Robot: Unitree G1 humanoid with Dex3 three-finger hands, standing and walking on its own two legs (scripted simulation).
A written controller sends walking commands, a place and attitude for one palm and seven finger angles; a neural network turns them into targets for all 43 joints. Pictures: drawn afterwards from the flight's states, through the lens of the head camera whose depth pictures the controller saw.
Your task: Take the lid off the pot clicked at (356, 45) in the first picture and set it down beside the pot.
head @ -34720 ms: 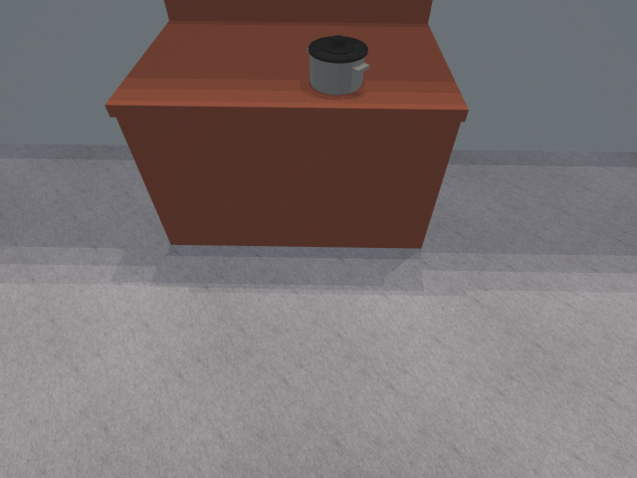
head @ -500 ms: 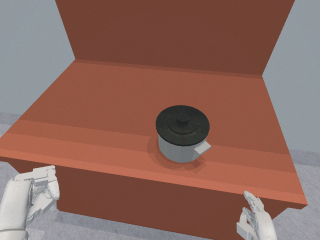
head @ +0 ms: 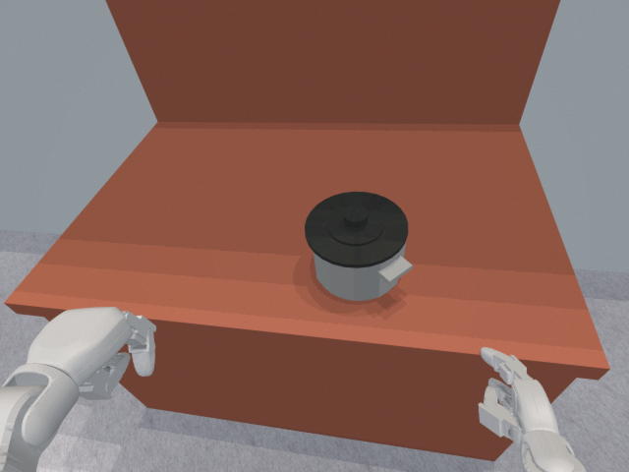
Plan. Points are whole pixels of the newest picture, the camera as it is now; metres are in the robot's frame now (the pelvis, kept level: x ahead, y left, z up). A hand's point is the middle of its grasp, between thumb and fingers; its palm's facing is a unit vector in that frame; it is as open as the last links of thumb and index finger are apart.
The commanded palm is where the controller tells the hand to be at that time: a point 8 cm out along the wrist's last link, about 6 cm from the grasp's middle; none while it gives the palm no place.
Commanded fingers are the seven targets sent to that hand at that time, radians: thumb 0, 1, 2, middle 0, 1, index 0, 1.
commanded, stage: reach forward and open the fingers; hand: left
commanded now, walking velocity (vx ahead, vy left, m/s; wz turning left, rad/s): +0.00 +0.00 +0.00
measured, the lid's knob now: (355, 216) +0.52 -0.01 +0.02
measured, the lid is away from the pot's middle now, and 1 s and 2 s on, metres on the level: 0.01 0.01 0.01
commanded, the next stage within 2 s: move the open hand above the knob in 0.62 s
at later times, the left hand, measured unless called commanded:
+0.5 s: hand (122, 314) +0.27 +0.27 +0.09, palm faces -0.19 -0.08 -0.98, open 9.7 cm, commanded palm +0.26 +0.26 +0.15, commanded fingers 0.00 -0.28 1.34 -0.81 -0.08 -0.81 -0.08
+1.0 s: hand (181, 269) +0.33 +0.21 +0.10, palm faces -0.20 -0.04 -0.98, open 10.2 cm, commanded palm +0.33 +0.21 +0.15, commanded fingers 0.00 -0.28 1.35 -0.81 -0.08 -0.81 -0.08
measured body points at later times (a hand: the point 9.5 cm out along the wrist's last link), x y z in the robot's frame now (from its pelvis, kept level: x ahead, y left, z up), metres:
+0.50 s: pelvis +0.00 +0.02 +0.00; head +0.01 -0.01 +0.45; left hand +0.27 +0.27 +0.14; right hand +0.23 -0.22 -0.05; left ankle +0.03 +0.12 -0.74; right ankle +0.01 -0.11 -0.74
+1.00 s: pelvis +0.01 +0.01 +0.00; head +0.02 -0.02 +0.45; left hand +0.34 +0.21 +0.15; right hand +0.23 -0.23 -0.06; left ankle +0.03 +0.12 -0.74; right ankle +0.01 -0.11 -0.74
